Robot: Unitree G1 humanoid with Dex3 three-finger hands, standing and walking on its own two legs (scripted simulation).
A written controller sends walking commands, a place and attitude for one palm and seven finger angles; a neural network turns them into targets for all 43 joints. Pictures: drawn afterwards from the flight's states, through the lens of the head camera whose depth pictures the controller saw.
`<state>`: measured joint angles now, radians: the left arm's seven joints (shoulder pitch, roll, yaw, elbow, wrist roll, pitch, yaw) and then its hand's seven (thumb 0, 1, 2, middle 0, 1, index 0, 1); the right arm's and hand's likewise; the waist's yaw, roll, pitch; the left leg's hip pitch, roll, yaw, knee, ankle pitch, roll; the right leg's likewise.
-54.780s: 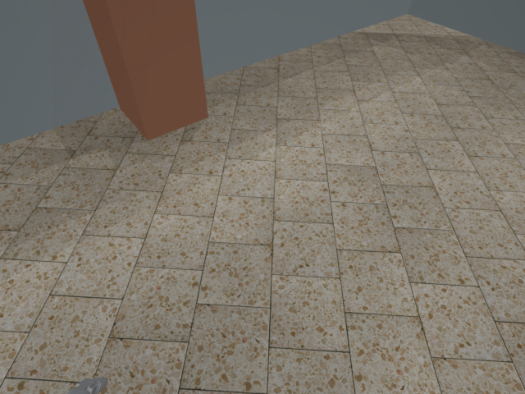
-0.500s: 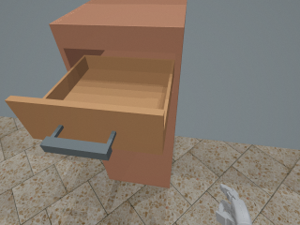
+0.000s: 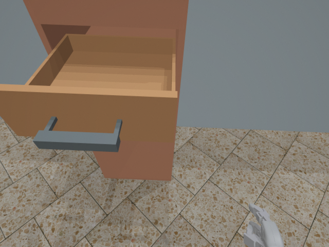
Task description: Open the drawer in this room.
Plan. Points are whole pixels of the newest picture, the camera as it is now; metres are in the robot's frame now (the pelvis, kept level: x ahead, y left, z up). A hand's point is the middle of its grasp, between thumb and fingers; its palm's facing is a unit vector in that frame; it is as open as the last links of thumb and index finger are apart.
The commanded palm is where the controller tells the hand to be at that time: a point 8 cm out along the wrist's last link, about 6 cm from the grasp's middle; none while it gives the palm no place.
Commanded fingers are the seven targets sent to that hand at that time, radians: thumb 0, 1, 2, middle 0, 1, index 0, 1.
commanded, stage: step back with the hand held close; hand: left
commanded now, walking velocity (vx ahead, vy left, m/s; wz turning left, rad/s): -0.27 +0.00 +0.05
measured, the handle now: (82, 131) +0.31 +0.20 +0.15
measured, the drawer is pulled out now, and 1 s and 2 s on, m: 0.29 0.29 0.29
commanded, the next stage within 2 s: stop stepping back and stand still in 0.50 s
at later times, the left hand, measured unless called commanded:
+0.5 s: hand out of the picture +0.08 +0.26 +0.35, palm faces +0.69 -0.70 -0.20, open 7.4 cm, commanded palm +0.00 +0.30 +0.33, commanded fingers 0.00 0.90 0.90 -0.20 -0.30 -0.20 -0.30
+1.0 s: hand out of the picture -0.04 +0.25 +0.36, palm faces +0.65 -0.72 -0.24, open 7.4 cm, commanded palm -0.10 +0.30 +0.33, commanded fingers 0.00 0.90 0.90 -0.20 -0.30 -0.20 -0.30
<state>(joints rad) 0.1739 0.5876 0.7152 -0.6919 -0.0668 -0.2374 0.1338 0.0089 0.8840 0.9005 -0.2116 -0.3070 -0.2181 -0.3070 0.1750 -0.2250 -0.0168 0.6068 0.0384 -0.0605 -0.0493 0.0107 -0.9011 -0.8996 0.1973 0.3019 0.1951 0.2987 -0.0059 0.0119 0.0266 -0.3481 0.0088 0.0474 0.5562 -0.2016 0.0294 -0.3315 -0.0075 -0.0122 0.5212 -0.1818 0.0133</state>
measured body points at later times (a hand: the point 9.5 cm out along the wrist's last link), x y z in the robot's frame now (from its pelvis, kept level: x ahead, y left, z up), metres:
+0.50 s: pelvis -0.11 +0.01 -0.01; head -0.10 +0.01 +0.44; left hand +0.04 +0.29 +0.36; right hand +0.07 -0.21 -0.10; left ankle +0.01 +0.10 -0.70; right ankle -0.08 -0.12 -0.73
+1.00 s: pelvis -0.22 +0.01 +0.00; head -0.24 +0.02 +0.45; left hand -0.08 +0.29 +0.37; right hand -0.05 -0.20 -0.08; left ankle -0.16 +0.13 -0.71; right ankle -0.23 -0.07 -0.73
